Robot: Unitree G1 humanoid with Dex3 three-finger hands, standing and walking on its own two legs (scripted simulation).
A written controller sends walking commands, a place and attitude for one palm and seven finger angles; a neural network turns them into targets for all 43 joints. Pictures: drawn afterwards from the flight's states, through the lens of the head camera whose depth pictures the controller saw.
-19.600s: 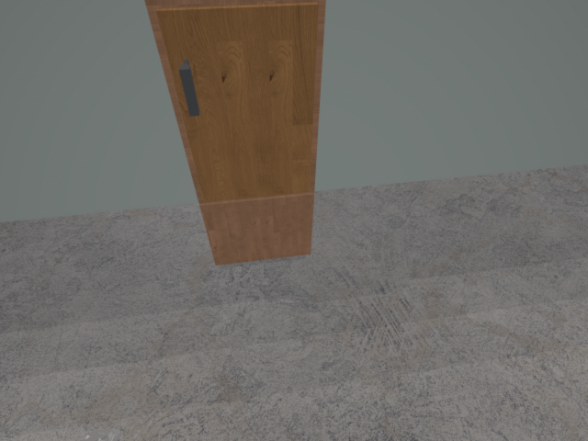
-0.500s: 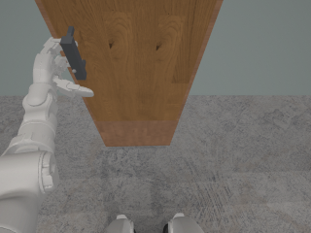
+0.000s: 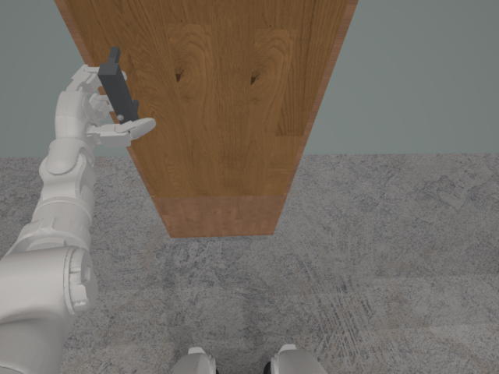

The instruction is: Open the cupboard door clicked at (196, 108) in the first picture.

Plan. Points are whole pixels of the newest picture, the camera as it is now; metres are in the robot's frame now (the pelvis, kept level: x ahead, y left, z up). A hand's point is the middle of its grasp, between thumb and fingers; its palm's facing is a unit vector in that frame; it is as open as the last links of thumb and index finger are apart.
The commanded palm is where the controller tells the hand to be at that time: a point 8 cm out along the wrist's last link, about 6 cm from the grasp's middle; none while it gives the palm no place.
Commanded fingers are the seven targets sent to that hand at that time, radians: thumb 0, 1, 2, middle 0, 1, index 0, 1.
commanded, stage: close the thumb around the handle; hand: left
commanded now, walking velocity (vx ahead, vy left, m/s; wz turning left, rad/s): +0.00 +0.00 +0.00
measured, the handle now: (123, 91) +0.54 +0.18 +0.10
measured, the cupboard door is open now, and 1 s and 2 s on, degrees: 0 20 43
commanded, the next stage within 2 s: pull the door open along its arc in 0.34 s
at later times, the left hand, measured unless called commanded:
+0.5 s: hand (125, 120) +0.49 +0.17 +0.09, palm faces +0.00 -1.00 -0.02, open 6.9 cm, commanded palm +0.46 +0.22 +0.09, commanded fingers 0.00 0.90 0.90 -0.40 -1.35 -0.40 -1.35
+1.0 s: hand (151, 184) +0.37 +0.12 +0.09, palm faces +0.06 -1.00 +0.08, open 6.7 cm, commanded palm +0.32 +0.18 +0.09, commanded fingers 0.00 0.90 0.90 -0.40 -1.35 -0.40 -1.35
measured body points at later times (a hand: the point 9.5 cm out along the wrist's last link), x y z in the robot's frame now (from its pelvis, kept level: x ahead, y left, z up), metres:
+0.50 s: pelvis -0.01 +0.00 +0.00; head +0.10 +0.01 +0.44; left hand +0.48 +0.23 +0.09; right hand +0.00 -0.27 -0.11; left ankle +0.00 +0.09 -0.69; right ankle +0.00 -0.12 -0.69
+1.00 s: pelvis +0.02 -0.01 +0.02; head +0.06 -0.02 +0.47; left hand +0.36 +0.17 +0.09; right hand +0.12 -0.26 -0.09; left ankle +0.00 +0.09 -0.69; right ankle +0.00 -0.12 -0.69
